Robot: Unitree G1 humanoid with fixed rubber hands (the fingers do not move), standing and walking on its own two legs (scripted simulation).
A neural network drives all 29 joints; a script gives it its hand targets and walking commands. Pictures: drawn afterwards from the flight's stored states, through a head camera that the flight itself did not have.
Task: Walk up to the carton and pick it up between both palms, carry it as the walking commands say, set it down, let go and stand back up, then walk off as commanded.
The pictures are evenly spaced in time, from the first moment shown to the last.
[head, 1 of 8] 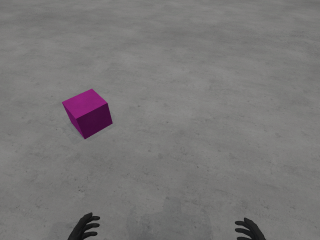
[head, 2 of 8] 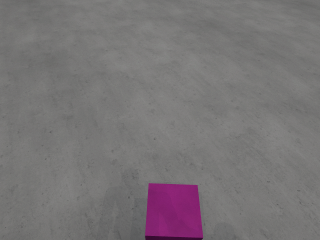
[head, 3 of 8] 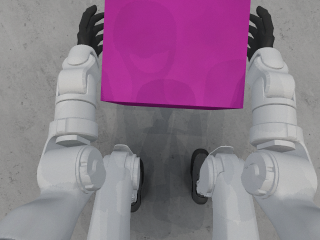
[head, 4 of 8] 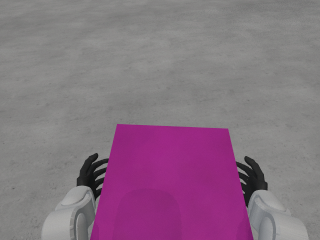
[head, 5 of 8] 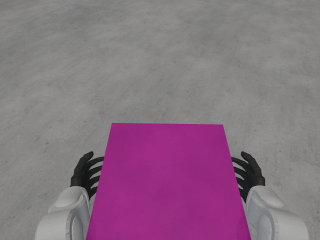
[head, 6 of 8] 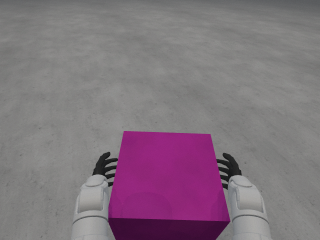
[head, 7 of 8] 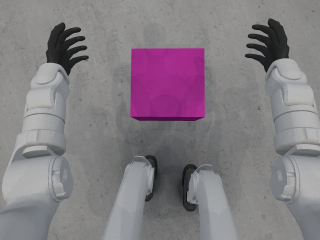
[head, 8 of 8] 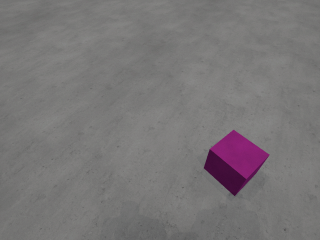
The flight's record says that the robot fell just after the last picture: no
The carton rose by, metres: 0.70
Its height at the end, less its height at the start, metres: +0.00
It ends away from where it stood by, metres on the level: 3.78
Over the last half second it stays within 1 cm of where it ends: yes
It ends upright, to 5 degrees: yes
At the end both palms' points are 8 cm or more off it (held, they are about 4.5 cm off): yes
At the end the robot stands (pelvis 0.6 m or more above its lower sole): yes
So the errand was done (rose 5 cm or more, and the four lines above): yes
